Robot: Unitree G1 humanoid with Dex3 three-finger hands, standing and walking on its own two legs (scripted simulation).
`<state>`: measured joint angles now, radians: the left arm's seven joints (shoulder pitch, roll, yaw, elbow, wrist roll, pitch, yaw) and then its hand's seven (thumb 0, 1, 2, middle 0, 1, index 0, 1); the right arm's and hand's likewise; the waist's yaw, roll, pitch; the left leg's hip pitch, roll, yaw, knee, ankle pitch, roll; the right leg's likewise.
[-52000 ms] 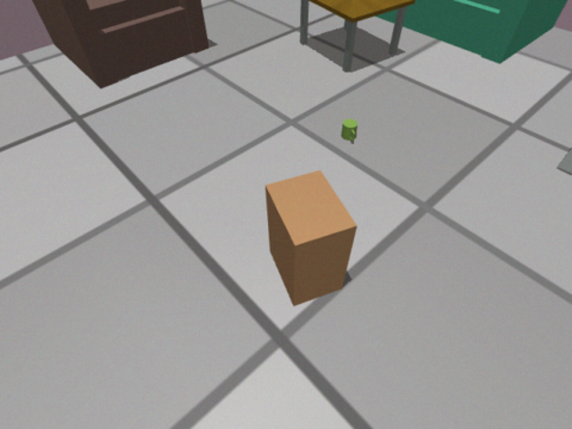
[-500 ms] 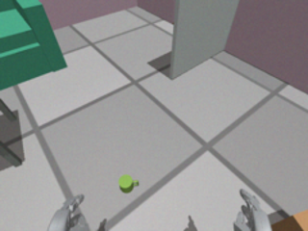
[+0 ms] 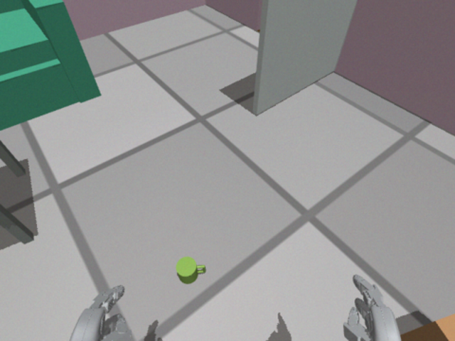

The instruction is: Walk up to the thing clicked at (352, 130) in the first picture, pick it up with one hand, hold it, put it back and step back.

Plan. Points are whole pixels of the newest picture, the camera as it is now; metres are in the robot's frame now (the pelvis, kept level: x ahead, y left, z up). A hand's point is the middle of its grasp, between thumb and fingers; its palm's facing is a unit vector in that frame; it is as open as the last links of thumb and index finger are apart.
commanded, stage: home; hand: left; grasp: from above
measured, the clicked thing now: (191, 270) +0.50 +0.16 -0.67
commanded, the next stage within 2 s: stand in 0.74 s
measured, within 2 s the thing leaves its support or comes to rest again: neither
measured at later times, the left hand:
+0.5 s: hand (130, 334) +0.16 +0.18 -0.05, palm faces +0.05 -0.98 -0.20, open 7.4 cm
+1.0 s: hand out of the picture +0.14 +0.21 -0.09, palm faces +0.00 -0.95 -0.32, open 7.4 cm
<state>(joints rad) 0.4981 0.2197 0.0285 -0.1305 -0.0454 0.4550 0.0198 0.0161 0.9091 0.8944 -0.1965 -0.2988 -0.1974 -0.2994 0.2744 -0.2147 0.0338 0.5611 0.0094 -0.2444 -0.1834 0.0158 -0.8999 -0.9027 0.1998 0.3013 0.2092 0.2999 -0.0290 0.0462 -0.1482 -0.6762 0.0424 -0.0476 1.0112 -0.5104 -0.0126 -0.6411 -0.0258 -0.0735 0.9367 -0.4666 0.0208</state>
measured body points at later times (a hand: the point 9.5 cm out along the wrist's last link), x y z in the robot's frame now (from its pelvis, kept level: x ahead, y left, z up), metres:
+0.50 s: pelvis +0.00 +0.00 +0.00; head +0.02 +0.00 +0.45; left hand +0.16 +0.23 -0.03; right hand +0.16 -0.25 -0.07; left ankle +0.00 +0.12 -0.68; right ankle +0.00 -0.14 -0.68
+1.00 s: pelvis -0.01 +0.00 +0.02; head +0.02 +0.00 +0.47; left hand +0.14 +0.26 -0.07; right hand +0.13 -0.27 -0.09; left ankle +0.00 +0.12 -0.68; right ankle +0.00 -0.14 -0.68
